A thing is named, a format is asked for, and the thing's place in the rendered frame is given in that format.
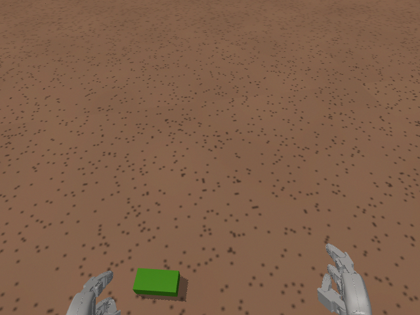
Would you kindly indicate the carton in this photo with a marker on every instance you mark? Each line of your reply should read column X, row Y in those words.
column 157, row 282

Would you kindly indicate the left robot hand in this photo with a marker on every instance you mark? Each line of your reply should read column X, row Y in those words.
column 84, row 303

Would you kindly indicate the right robot hand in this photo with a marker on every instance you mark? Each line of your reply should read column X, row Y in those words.
column 351, row 286

